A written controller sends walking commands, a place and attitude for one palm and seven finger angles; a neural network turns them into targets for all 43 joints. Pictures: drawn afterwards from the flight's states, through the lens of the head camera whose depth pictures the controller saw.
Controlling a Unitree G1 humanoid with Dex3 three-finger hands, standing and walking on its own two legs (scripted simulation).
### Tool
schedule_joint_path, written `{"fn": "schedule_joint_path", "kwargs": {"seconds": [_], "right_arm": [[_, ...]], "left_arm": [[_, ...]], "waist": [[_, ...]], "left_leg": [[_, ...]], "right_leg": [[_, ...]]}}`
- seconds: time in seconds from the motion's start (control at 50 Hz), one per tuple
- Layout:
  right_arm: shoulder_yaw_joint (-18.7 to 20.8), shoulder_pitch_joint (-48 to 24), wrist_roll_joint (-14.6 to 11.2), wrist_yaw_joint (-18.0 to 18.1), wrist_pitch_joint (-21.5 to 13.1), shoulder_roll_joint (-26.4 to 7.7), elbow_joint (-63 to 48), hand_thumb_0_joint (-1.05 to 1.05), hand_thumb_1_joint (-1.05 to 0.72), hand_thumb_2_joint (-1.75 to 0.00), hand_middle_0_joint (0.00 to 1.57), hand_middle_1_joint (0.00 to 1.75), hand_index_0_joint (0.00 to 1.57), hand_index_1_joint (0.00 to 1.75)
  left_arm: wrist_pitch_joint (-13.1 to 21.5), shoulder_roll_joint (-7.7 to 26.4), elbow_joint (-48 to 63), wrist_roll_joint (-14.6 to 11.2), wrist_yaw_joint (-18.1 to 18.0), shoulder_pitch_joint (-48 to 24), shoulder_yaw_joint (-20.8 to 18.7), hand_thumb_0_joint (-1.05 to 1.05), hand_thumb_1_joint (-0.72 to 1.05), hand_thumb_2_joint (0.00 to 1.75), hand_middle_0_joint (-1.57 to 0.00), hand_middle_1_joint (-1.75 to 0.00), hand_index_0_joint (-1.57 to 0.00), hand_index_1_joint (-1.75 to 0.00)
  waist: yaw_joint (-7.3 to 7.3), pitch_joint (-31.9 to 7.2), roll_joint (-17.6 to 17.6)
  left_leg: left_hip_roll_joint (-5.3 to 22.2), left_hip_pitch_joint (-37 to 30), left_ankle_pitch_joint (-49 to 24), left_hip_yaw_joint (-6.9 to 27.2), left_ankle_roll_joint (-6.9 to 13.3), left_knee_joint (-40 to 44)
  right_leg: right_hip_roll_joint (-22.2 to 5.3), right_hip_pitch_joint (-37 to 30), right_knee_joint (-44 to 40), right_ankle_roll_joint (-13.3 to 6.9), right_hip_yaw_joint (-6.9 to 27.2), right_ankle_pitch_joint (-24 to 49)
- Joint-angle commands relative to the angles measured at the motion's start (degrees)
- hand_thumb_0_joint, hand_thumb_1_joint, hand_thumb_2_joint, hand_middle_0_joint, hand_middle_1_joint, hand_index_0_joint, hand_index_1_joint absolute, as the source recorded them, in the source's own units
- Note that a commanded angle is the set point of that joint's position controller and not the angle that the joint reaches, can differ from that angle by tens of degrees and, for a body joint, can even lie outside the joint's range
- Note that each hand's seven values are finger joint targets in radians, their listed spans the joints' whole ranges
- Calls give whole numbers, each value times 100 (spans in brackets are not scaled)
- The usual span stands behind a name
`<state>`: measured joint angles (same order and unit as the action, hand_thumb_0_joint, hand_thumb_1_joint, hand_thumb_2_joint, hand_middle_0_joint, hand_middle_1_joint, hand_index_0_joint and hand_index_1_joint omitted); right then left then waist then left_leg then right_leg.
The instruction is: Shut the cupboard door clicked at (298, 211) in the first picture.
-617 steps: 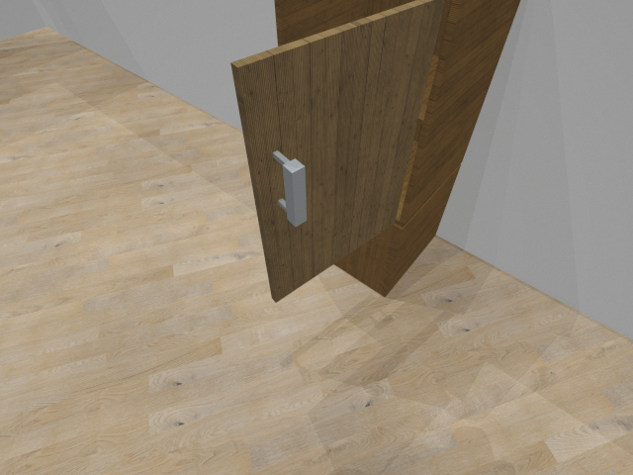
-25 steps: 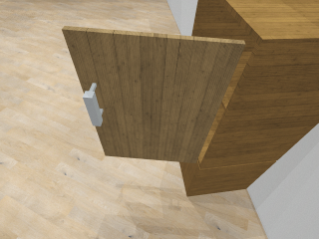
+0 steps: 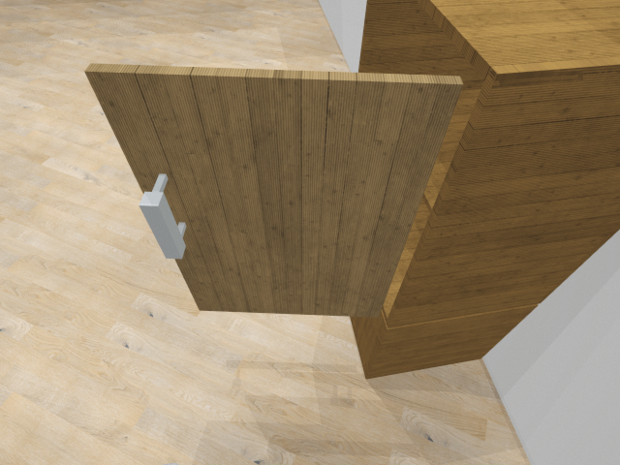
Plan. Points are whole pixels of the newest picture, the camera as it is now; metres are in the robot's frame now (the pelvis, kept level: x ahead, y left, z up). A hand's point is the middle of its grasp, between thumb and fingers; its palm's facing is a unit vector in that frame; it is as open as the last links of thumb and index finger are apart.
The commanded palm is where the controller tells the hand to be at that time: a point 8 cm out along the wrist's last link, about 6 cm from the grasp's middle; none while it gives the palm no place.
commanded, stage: come to a stop and stand still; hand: left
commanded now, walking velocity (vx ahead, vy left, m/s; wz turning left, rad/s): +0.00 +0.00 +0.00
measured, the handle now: (168, 216) +0.44 +0.24 +0.03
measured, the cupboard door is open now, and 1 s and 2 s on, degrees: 78 78 78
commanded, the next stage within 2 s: look again from close up in 0.62 s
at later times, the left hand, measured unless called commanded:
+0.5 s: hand out of the picture -0.03 +0.18 -0.16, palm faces +0.02 -0.97 -0.26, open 7.4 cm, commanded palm none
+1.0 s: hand out of the picture +0.00 +0.16 -0.16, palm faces +0.02 -0.97 -0.22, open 7.3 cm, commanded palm none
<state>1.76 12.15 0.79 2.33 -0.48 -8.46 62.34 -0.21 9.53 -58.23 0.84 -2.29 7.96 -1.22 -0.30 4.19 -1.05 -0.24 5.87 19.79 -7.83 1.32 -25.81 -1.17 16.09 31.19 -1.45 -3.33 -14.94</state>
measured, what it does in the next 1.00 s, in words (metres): stands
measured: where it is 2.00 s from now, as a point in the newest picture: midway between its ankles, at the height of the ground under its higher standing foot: outside the picture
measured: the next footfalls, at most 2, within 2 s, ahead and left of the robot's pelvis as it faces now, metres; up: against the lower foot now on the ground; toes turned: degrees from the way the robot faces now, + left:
none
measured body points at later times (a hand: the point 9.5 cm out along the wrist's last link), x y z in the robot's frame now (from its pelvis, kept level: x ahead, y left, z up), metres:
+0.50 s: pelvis -0.03 -0.01 +0.00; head -0.02 -0.03 +0.45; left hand -0.03 +0.23 -0.14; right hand -0.04 -0.23 -0.17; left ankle -0.06 +0.09 -0.74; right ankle +0.02 -0.10 -0.74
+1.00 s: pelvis -0.01 -0.02 +0.01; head +0.00 -0.03 +0.45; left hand +0.00 +0.21 -0.15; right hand -0.03 -0.22 -0.17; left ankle -0.06 +0.09 -0.74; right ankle +0.02 -0.10 -0.74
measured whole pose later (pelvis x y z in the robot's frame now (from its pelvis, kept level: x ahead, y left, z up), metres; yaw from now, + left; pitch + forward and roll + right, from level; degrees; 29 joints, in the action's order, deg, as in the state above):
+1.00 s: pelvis -0.01 -0.02 +0.01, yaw +1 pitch -1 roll +1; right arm -1.1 17.8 0.6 1.4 -1.5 -7.7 65.1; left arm 1.2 8.5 -65.4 0.2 -2.0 14.2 1.0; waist -0.3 2.9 1.7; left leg 1.1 4.0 17.1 -6.9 0.1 -22.5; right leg 0.3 13.1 26.2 -3.0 -4.5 -11.9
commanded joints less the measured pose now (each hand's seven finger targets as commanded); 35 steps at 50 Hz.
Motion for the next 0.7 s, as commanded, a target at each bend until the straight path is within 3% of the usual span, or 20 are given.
{"fn": "schedule_joint_path", "kwargs": {"seconds": [0.0, 0.02, 0.04, 0.08, 0.12, 0.16, 0.22, 0.3, 0.36, 0.5, 0.68], "right_arm": [[164, 169, -109, -16, -79, -926, -618, 0, -90, -90, 20, 30, 20, 30], [132, 435, -28, -52, -60, -652, -770, 0, -90, -90, 20, 30, 20, 30], [78, 448, 12, -73, -37, -542, -843, 0, -90, -90, 20, 30, 20, 30], [31, 596, 7, -68, 1, -529, -874, 0, -90, -90, 20, 30, 20, 30], [-10, 574, 30, -83, -12, -649, -926, 0, -90, -90, 20, 30, 20, 30], [-34, 536, 46, -105, -40, -741, -957, 0, -90, -90, 20, 30, 20, 30], [-64, 643, 48, -131, -54, -802, -906, 0, -90, -90, 20, 30, 20, 30], [-98, 784, 53, -142, -88, -871, -758, 0, -90, -90, 20, 30, 20, 30], [-137, 826, 48, -143, -101, -820, -606, 0, -90, -90, 20, 30, 20, 30], [-204, 1070, 26, -140, -105, -658, -199, 0, -90, -90, 20, 30, 20, 30], [-246, 1239, 16, -88, -152, -491, 146, 0, -90, -90, 20, 30, 20, 30]], "left_arm": [[79, 760, 11, -34, -238, 1084, -122, 0, 90, 90, -20, -30, -20, -30], [133, 935, 276, -18, -197, 878, -128, 0, 90, 90, -20, -30, -20, -30], [163, 913, 300, -37, -145, 720, -112, 0, 90, 90, -20, -30, -20, -30], [140, 742, 349, -30, -57, 452, -7, 0, 90, 90, -20, -30, -20, -30], [86, 638, 332, -18, 0, 404, 50, 0, 90, 90, -20, -30, -20, -30], [82, 622, 303, -12, 35, 467, 72, 0, 90, 90, -20, -30, -20, -30], [103, 709, 260, -19, 52, 586, 69, 0, 90, 90, -20, -30, -20, -30], [147, 796, 190, -31, 68, 651, 50, 0, 90, 90, -20, -30, -20, -30], [160, 782, 76, -42, 74, 708, 68, 0, 90, 90, -20, -30, -20, -30], [191, 709, -203, -58, 63, 841, 109, 0, 90, 90, -20, -30, -20, -30], [229, 550, -462, -73, 35, 929, 140, 0, 90, 90, -20, -30, -20, -30]], "waist": [[104, -999, 606], [-1, -1268, 745], [-28, -1391, 927], [-150, -700, 376], [-89, 0, 99], [-35, 306, 42], [-47, 313, -86], [-67, 52, -107], [-47, 45, 15], [-34, 84, -141], [-10, -33, 140]], "left_leg": [[1057, 118, -3457, 433, -98, -624], [654, 460, -2263, 541, -106, -496], [579, 432, -1545, 489, -91, -239], [668, 446, -1140, 749, 4, 83], [785, 783, -758, 924, 117, 454], [761, 962, -356, 968, 171, 684], [619, 927, 147, 893, 161, 787], [596, 699, 87, 831, 162, 835], [591, 689, 32, 821, 155, 885], [562, 691, -151, 732, 102, 816], [655, 591, -687, 708, 50, 846]], "right_leg": [[-897, -682, 69, -78, 666, 3847], [-984, -991, 244, -356, 949, 3523], [-1066, -1005, 186, -472, 995, 3327], [-777, -321, -140, -362, 833, 1762], [-510, -24, -396, -232, 676, 645], [-414, 28, -577, -206, 695, 153], [-462, 74, -897, -218, 905, -428], [-498, -22, -1034, -226, 957, -532], [-519, -102, -1072, -222, 927, -454], [-614, -205, -1205, -242, 957, -435], [-607, -546, -963, -261, 803, 698]]}}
